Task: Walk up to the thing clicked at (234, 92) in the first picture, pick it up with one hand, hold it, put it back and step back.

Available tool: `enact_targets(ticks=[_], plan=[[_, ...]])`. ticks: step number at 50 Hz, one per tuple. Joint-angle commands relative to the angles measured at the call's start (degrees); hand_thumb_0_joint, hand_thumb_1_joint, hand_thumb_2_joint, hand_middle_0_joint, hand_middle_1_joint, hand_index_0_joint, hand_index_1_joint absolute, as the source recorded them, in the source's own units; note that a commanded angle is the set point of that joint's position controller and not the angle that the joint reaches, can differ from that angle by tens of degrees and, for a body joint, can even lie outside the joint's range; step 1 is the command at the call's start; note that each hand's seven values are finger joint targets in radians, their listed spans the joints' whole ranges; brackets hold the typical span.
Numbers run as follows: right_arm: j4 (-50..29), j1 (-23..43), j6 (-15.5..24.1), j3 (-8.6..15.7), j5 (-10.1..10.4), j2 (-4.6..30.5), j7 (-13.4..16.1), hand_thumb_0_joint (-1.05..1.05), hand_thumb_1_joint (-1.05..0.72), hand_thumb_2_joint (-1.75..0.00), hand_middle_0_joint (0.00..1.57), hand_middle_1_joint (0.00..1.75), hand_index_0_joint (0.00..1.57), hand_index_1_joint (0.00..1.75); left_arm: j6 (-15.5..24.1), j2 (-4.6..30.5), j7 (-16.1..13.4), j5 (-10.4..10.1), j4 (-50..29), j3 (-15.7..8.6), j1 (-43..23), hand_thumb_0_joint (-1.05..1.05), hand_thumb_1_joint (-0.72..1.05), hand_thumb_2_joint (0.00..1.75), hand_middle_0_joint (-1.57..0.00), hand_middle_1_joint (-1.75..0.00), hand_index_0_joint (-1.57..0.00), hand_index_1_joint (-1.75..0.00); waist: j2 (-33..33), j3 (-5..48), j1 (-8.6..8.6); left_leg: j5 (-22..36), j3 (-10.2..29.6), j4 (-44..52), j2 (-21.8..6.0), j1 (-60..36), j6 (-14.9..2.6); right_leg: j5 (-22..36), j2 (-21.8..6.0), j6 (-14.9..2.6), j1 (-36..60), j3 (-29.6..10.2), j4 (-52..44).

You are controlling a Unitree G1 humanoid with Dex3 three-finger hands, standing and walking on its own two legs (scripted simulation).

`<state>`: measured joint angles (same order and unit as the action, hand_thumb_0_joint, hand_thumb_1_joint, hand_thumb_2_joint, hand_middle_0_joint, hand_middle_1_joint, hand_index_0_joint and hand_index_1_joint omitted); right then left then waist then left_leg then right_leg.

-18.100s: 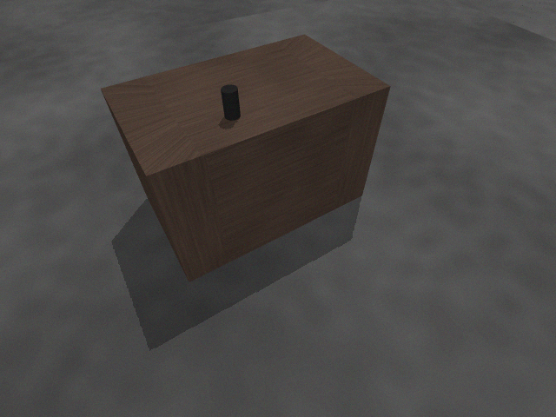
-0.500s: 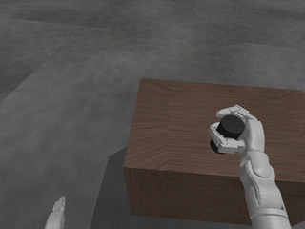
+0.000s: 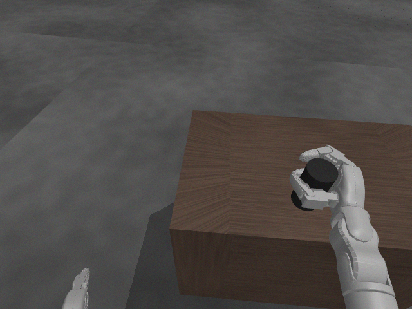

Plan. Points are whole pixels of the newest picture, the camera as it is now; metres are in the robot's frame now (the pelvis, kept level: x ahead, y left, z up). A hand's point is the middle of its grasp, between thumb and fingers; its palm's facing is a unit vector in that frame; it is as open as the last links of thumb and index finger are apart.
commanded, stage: hold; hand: right
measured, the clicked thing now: (312, 185) +0.33 -0.18 +0.10
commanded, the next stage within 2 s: crouch in 0.10 s
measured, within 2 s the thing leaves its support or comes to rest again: neither
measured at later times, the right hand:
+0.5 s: hand (305, 181) +0.36 -0.18 +0.08, palm faces +0.19 +0.98 +0.00, open 7.2 cm
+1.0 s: hand (298, 170) +0.44 -0.20 +0.02, palm faces +0.19 +0.98 +0.03, open 7.2 cm
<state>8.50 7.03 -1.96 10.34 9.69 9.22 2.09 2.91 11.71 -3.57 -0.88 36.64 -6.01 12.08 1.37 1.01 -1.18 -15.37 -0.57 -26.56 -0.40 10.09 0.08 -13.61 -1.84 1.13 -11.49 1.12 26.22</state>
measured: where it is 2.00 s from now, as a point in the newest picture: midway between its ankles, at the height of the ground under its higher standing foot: outside the picture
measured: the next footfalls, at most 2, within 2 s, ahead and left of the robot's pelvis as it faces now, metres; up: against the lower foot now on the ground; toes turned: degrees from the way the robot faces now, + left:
none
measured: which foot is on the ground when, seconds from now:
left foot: down 0.00-1.00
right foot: down 0.00-1.00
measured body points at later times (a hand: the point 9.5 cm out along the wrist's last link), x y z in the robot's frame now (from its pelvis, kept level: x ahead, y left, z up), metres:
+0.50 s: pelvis +0.00 +0.00 +0.00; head +0.02 +0.01 +0.45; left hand +0.15 +0.27 -0.09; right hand +0.34 -0.23 +0.08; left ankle -0.01 +0.12 -0.74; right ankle +0.00 -0.13 -0.74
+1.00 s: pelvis -0.01 -0.01 -0.03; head +0.06 -0.03 +0.41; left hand +0.13 +0.26 -0.09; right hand +0.42 -0.25 +0.03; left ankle -0.01 +0.12 -0.74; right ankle +0.00 -0.13 -0.74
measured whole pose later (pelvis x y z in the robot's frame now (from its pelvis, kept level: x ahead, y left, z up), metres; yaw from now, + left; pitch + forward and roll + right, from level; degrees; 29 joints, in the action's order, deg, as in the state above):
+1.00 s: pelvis -0.01 -0.01 -0.03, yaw +1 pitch +12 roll +1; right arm 54.6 34.3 19.6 20.9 6.8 18.8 -1.9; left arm 5.9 12.0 -2.0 1.0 24.4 -3.1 15.3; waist -0.8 4.9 -7.1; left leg -21.4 0.2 -43.8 0.4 34.4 0.8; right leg -21.1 -2.9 0.4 -36.5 1.4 45.7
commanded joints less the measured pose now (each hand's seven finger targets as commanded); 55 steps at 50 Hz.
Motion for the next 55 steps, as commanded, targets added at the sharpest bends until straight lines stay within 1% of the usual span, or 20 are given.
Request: enact_targets(ticks=[1,4,6,7,12,20,23,25,26,28,31,34,36,39,40,41,43,45,47,55], plan=[[-16.2,20.4,4.5,-1.9,0.3,5.1,-0.9,0.00,-0.44,-1.31,1.34,1.43,1.36,1.43,3.1,7.0,-0.3,-0.3,-8.5,-2.2,-7.9,0.00,-0.54,0.05,-0.05,-0.06,-0.05,-0.05,0.7,10.6,-0.08,13.7,-1.7,3.7,0.5,0.8,0.05,10.7,1.0,-1.67,6.5,0.4,-2.9],[-14.6,20.5,4.4,0.1,0.6,6.6,-0.5,0.00,-0.44,-1.31,1.33,1.42,1.36,1.42,3.8,11.0,-1.3,-0.3,-10.4,-4.9,-11.0,0.00,-0.54,0.04,-0.05,-0.06,-0.05,-0.05,-4.5,12.0,-0.55,16.4,-1.7,3.5,0.5,0.3,0.75,12.9,1.0,-2.38,7.8,0.2,-2.0],[-14.8,21.3,4.5,1.7,0.7,7.8,-0.1,0.00,-0.45,-1.31,1.34,1.42,1.36,1.42,3.8,8.9,-1.3,-0.3,-10.4,-2.8,-10.7,0.00,-0.54,0.04,-0.05,-0.06,-0.06,-0.05,-4.4,12.3,0.57,15.8,-1.6,3.4,0.2,-0.7,0.82,12.5,1.4,-2.29,7.3,0.3,-1.7],[-14.5,20.6,4.6,2.9,0.7,8.8,0.1,0.00,-0.45,-1.31,1.34,1.42,1.36,1.42,3.5,10.1,-1.6,-0.3,-10.2,-4.0,-9.6,0.00,-0.54,0.04,-0.05,-0.06,-0.06,-0.05,-4.7,13.3,0.83,15.8,-1.6,3.5,0.2,-1.2,0.80,12.6,1.4,-2.26,7.4,0.3,-1.8],[-9.8,16.2,4.3,2.8,0.4,7.3,-0.3,0.00,-0.44,-1.29,1.36,1.42,1.38,1.42,2.5,4.5,-0.5,-0.4,-9.0,-0.2,-4.9,0.00,-0.54,0.05,-0.04,-0.05,-0.05,-0.05,-3.7,10.1,0.46,16.3,-1.6,3.5,0.2,-0.3,0.83,12.8,1.5,-2.20,5.7,0.8,-1.7],[-4.3,28.8,7.6,3.2,0.3,9.9,-1.3,0.00,-0.47,-1.28,1.34,1.40,1.36,1.40,3.4,11.1,-0.6,-0.3,-9.5,-5.3,-9.3,0.00,-0.56,0.05,-0.05,-0.05,-0.05,-0.05,-2.1,9.3,-2.36,10.6,-0.8,3.1,0.3,5.0,0.51,6.5,1.1,-2.35,4.0,0.4,-1.8],[-5.0,35.4,11.5,3.8,0.4,11.5,-1.5,0.00,-0.46,-1.27,1.33,1.39,1.35,1.39,4.8,8.1,-1.1,-0.1,-14.3,-1.8,-9.0,0.00,-0.57,0.06,-0.05,-0.05,-0.05,-0.05,-4.6,16.8,-2.33,13.2,-0.4,1.7,0.2,2.9,0.95,8.9,1.2,-2.68,5.3,0.1,0.8],[4.4,31.9,12.5,5.3,0.4,12.2,-1.8,0.00,-0.41,-1.27,1.32,1.39,1.34,1.39,4.5,8.0,-1.7,-0.1,-9.1,-2.6,-3.1,0.00,-0.57,0.06,-0.05,-0.05,-0.05,-0.05,-4.8,15.2,-2.67,16.5,-0.1,-0.1,0.2,4.7,1.25,11.5,1.5,-2.85,3.9,0.4,2.6],[13.7,27.4,12.3,4.5,0.5,9.5,-2.4,0.00,-0.41,-1.26,1.31,1.38,1.34,1.38,4.4,6.2,-1.4,-0.1,-9.2,-0.6,-2.3,0.00,-0.57,0.07,-0.05,-0.05,-0.05,-0.06,-6.4,12.7,-3.15,16.6,-0.3,-0.8,0.3,6.1,1.43,11.5,1.5,-2.97,1.7,0.4,3.2],[10.6,36.0,14.8,8.4,0.4,15.9,-2.4,0.00,-0.43,-1.27,1.32,1.38,1.34,1.38,5.0,11.2,-1.6,0.4,-11.1,-4.9,-8.2,0.00,-0.57,0.06,-0.05,-0.05,-0.05,-0.06,-2.3,18.7,-2.68,17.1,0.4,-3.1,-0.2,7.1,1.23,12.3,1.5,-2.61,1.4,0.5,5.4],[19.2,37.2,16.6,7.7,-0.3,14.6,-2.8,0.00,-0.47,-1.30,1.33,1.41,1.36,1.41,5.0,9.4,-0.8,0.6,-7.8,-3.6,-1.4,0.00,-0.57,0.06,-0.06,-0.05,-0.05,-0.06,-0.4,15.9,-3.62,14.3,0.1,-6.0,0.1,12.3,0.67,10.1,1.1,-2.26,-3.4,0.3,7.8],[16.5,43.2,20.2,10.7,-0.8,20.3,-2.7,0.00,-0.46,-1.29,1.33,1.40,1.35,1.40,5.7,9.4,-0.3,0.5,-15.7,-2.8,-4.0,0.00,-0.57,0.06,-0.06,-0.06,-0.05,-0.06,0.2,23.8,-2.64,15.7,0.2,-7.6,0.2,9.6,0.75,11.6,1.0,-2.10,-3.3,0.1,9.8],[23.6,42.0,21.1,8.4,-0.8,16.0,-3.4,0.00,-0.45,-1.31,1.34,1.42,1.37,1.42,5.5,6.8,0.2,0.7,-13.8,-0.6,-2.9,0.00,-0.56,0.06,-0.05,-0.06,-0.05,-0.06,-0.3,19.2,-3.17,13.7,0.2,-8.9,0.7,13.5,0.52,9.8,0.8,-2.00,-7.2,-0.1,11.0],[25.0,45.5,23.5,11.8,-1.1,21.2,-3.4,0.00,-0.45,-1.32,1.34,1.42,1.36,1.42,6.2,9.6,0.0,1.0,-17.2,-2.3,-2.2,0.00,-0.57,0.07,-0.06,-0.06,-0.05,-0.06,1.1,26.3,-3.60,14.8,0.3,-10.3,0.8,13.4,0.32,11.9,0.5,-1.97,-6.2,-0.5,13.2],[24.7,47.0,23.9,10.7,-1.4,20.7,-3.5,0.00,-0.45,-1.33,1.35,1.44,1.37,1.44,6.2,8.8,0.3,1.0,-19.4,-0.8,-3.5,0.00,-0.57,0.07,-0.06,-0.06,-0.05,-0.06,1.5,27.1,-3.09,15.3,0.3,-10.9,0.8,13.0,0.21,12.4,0.5,-1.85,-6.8,-0.5,13.4],[27.9,47.5,24.1,10.3,-1.6,20.1,-3.7,0.00,-0.46,-1.33,1.35,1.44,1.38,1.44,6.1,9.8,0.2,1.2,-18.9,-2.3,-2.2,0.00,-0.56,0.06,-0.06,-0.06,-0.06,-0.06,1.4,26.5,-4.57,14.9,0.3,-11.3,1.0,14.7,0.31,12.0,0.4,-1.86,-6.9,-0.6,14.0],[30.6,47.2,24.9,9.8,-1.7,18.7,-4.3,0.00,-0.46,-1.32,1.34,1.42,1.36,1.42,6.2,7.0,0.7,1.2,-19.7,0.8,-1.2,0.00,-0.56,0.07,-0.06,-0.06,-0.06,-0.06,1.7,26.7,-4.12,16.1,0.3,-12.3,1.0,14.7,0.33,13.5,0.6,-1.95,-8.6,-0.6,15.0],[28.5,51.0,26.1,13.1,-2.1,25.1,-3.9,0.00,-0.47,-1.33,1.35,1.43,1.37,1.43,6.3,12.1,0.1,1.3,-22.7,-3.4,-1.6,0.00,-0.57,0.06,-0.06,-0.06,-0.06,-0.06,1.4,32.0,-4.51,18.0,0.4,-13.1,1.1,13.5,0.48,15.2,0.4,-2.03,-7.2,-0.7,16.0],[35.7,48.8,25.8,11.2,-2.2,20.4,-4.3,0.00,-0.46,-1.34,1.36,1.45,1.39,1.45,5.9,10.6,0.6,1.7,-20.7,-2.3,3.3,0.00,-0.56,0.06,-0.06,-0.06,-0.06,-0.06,0.5,26.0,-6.02,16.2,0.0,-13.5,1.4,17.3,0.44,13.7,0.5,-2.16,-10.1,-0.9,16.4],[36.7,55.8,28.8,12.9,-4.0,24.2,-4.9,0.00,-0.49,-1.34,1.35,1.44,1.37,1.44,6.2,9.5,1.7,2.2,-26.9,-1.6,2.5,0.00,-0.56,0.06,-0.06,-0.06,-0.06,-0.06,2.0,28.0,-7.08,11.6,-0.1,-16.7,1.8,23.1,-0.03,10.1,0.1,-2.13,-13.5,-1.5,19.3]])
